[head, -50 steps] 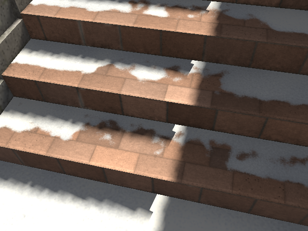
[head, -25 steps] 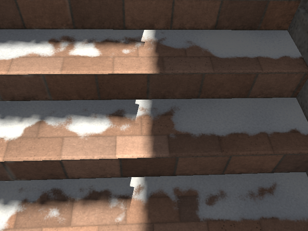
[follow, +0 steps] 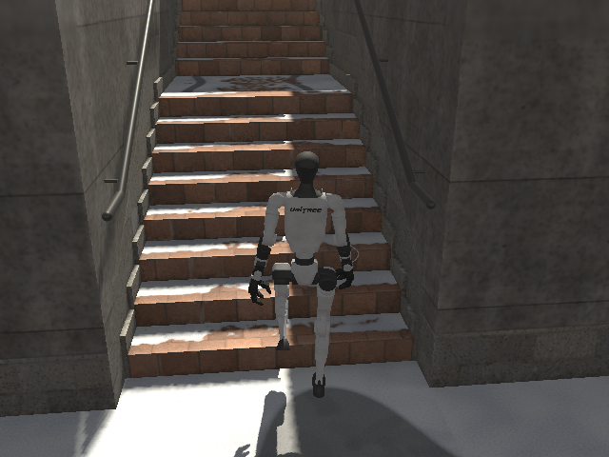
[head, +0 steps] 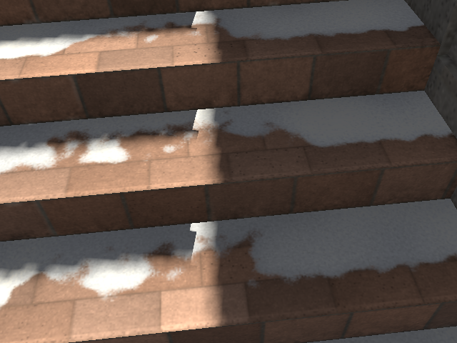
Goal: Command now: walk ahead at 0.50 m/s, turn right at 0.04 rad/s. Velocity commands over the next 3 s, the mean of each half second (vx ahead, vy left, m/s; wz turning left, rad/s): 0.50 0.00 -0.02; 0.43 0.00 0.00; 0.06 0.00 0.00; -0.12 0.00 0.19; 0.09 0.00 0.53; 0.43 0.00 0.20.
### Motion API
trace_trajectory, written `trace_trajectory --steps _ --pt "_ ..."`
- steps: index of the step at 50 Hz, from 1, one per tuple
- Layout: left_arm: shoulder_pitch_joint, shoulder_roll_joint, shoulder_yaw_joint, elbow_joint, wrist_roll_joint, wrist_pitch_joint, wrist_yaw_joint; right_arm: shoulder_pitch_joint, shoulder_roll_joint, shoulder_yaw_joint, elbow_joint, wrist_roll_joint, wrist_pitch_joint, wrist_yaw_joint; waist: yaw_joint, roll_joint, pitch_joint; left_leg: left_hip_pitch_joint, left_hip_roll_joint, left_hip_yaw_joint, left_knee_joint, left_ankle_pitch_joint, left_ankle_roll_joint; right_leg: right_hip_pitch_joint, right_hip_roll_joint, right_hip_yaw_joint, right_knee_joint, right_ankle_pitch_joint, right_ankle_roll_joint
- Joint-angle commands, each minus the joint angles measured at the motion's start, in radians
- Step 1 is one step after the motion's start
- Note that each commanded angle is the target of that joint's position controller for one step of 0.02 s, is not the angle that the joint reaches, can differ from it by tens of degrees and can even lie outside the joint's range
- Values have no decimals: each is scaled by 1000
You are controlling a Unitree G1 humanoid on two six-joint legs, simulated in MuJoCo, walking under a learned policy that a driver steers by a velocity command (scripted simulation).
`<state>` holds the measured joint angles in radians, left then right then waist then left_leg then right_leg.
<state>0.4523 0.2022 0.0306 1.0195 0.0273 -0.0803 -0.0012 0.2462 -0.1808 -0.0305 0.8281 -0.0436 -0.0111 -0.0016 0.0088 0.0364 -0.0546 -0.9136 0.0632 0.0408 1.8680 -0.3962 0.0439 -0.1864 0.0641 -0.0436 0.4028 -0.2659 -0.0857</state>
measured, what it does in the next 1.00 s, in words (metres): climbs: left foot 0.15 m higher, then right foot 0.15 m higher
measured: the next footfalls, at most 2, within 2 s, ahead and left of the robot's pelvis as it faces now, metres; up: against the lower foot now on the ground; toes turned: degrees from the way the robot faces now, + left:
left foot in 0.26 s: +0.29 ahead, +0.15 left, +0.15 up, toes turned +6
right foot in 0.78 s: +0.61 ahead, +0.00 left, +0.30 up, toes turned -5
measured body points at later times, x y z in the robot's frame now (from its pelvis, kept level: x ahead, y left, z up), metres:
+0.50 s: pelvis +0.25 +0.08 +0.13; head +0.25 +0.10 +0.58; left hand +0.44 +0.28 +0.03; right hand +0.22 -0.16 -0.02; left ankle +0.25 +0.14 -0.59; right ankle +0.29 -0.06 -0.35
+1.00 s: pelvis +0.54 +0.05 +0.27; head +0.55 +0.05 +0.72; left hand +0.55 +0.30 +0.12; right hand +0.71 -0.17 +0.18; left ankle +0.51 +0.18 -0.21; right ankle +0.57 +0.00 -0.44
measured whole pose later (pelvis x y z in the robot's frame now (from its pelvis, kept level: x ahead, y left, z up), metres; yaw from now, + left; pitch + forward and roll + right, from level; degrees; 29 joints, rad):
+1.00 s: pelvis +0.54 +0.05 +0.27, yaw +2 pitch +2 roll -2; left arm 0.34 0.20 0.06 1.04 0.02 -0.08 0.02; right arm 0.16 -0.15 -0.04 0.71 -0.02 -0.09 -0.02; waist -0.03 0.03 -0.04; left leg -0.90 -0.05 -0.11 1.92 -0.15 0.12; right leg -0.42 0.06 -0.18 0.71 -0.34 -0.12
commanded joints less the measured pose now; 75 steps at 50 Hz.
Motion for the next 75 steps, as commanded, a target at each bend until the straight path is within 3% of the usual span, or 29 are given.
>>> trace_trajectory --steps 1,6,9,10,12,13,14,15,17,20,24,32,34,38,40,41,42,44,47,54,59,62,65,66,67,68,69,72,75 --pt "104 90 6 20 9 -27 3 -241 41 33 -196 1 -12 -22 25 -115 157 -557 3 -38 351 -100 35 161 -371 368 -190 -83 -188" --pt "75 109 -16 73 -21 -25 29 -388 51 77 -361 3 2 -20 -11 -60 197 -432 38 31 -37 -67 20 -32 -264 220 -353 -155 -119" --pt "-8 113 -17 23 -49 -9 52 -250 88 98 -316 21 26 -7 -54 -94 40 146 14 123 -436 -57 79 -71 -240 14 -435 592 -126" --pt "6 146 -15 6 -68 -18 42 -177 41 83 -286 43 17 -13 -86 -127 -46 388 -63 172 -538 -16 93 -70 -245 -12 -300 1254 -139" --pt "-11 241 22 -4 -65 -20 19 107 -47 35 -191 28 2 -14 -209 -231 -264 580 -126 124 -746 -16 115 182 -312 10 119 1703 -91" --pt "-26 255 38 -21 -52 -24 5 189 -108 7 -149 2 -11 -5 -237 -195 -329 699 -109 -18 -903 -82 130 150 -272 22 387 1491 -70" --pt "-39 127 23 -91 -49 -34 -27 280 -253 -37 -74 -9 -9 -22 -207 180 -299 861 190 -631 -1295 -72 236 -255 -51 39 819 604 6" --pt "-10 76 27 -119 18 -35 -48 238 -292 -62 -55 21 5 -36 -142 211 -346 844 282 -1075 -1589 -127 224 -393 46 231 1182 123 -3" --pt "-125 -9 10 -209 39 -10 -45 -4 -140 -33 -15 27 -3 -17 -7 -22 17 517 245 -827 -1549 -509 186 -631 -55 137 1457 185 -10" --pt "-188 -106 -27 -305 19 14 -7 44 52 13 145 2 -58 14 71 4 105 417 149 -405 -1503 -151 106 -821 -58 161 1686 153 -65" --pt "-252 -107 -47 -351 0 42 9 71 21 14 212 20 -96 29 101 -29 165 369 68 -126 -1557 31 56 -905 -56 126 1462 187 -50" --pt "-684 -148 -92 -560 -4 33 16 386 -33 7 290 26 -107 -28 -53 27 130 818 109 -157 -1740 213 99 -1238 -140 -81 1440 -84 -42" --pt "-663 -135 -90 -545 5 48 -16 413 -56 -6 273 45 -89 -57 -82 20 75 884 130 -108 -1882 498 150 -996 -159 -118 1147 -83 -51" --pt "-309 -67 -50 -414 -35 56 1 350 -182 -30 177 54 -106 -43 102 118 -244 974 196 -12 -1451 1848 158 -269 41 -210 721 -171 -100" --pt "-57 72 5 -321 10 48 13 286 -177 -47 108 74 -144 5 191 48 -378 725 114 -16 -922 1486 98 95 -147 239 462 -322 -196" --pt "-6 170 43 -268 4 68 26 235 -90 -47 62 60 -145 44 191 -231 -353 410 -164 -24 -431 350 33 158 -378 852 -9 -368 -346" --pt "-164 172 59 -273 -15 76 30 209 -54 -57 25 10 -136 47 114 -153 -319 272 -144 -188 -29 242 26 80 -404 1029 -130 -357 -326" --pt "-219 33 33 -158 -25 36 24 77 15 -32 -83 -4 -124 15 11 37 -25 96 -83 -135 116 335 43 -143 -371 649 -36 -143 -225" --pt "-130 -112 -5 -19 3 -6 17 98 113 10 -121 18 -79 -10 -77 33 92 -50 -98 -208 189 237 86 -234 -274 309 14 250 -128" --pt "35 41 7 31 -12 -85 -3 -150 115 36 -210 18 -32 -53 -26 -110 66 -357 -110 -13 254 81 64 -9 -277 119 -123 589 -108" --pt "105 11 2 23 -10 -38 53 -333 108 63 -334 9 -13 -25 0 -91 37 -350 8 55 -117 86 36 126 -218 96 -178 460 -100" --pt "148 88 38 5 -10 -18 68 -332 138 75 -326 36 25 -20 36 -126 -11 -37 7 109 -537 -57 60 220 -283 65 -309 663 -130" --pt "81 113 35 -46 -48 -30 32 12 98 50 -172 58 11 -34 -94 -210 -206 483 -152 184 -791 22 114 233 -303 -44 26 1614 -84" --pt "76 133 45 -44 -59 -43 11 82 32 24 -145 54 -3 -47 -134 -254 -243 630 -99 20 -877 98 145 125 -268 -43 202 1516 -34" --pt "103 100 43 -86 -65 -39 -13 127 -28 3 -120 36 1 -56 -125 -44 -293 752 96 -340 -1000 268 258 -102 -179 -21 431 1142 32" --pt "19 75 47 -105 -56 -11 -24 95 -43 -2 -129 15 25 -70 -160 197 -318 648 249 -719 -1409 289 381 -137 -17 2 823 138 55" --pt "14 -21 37 -138 -19 26 -23 -67 -63 -10 -138 25 25 -70 -56 107 -208 496 282 -713 -1478 413 384 -203 -23 169 1106 -16 92" --pt "-54 -37 34 -232 26 90 46 -181 42 10 -64 27 7 -77 63 -59 111 202 160 -355 -1287 160 228 -362 -51 169 1121 5 62" --pt "-10 -39 30 -239 28 88 76 -118 17 4 -43 11 -21 -57 65 18 39 313 142 -255 -1257 329 217 -474 18 171 1280 86 40"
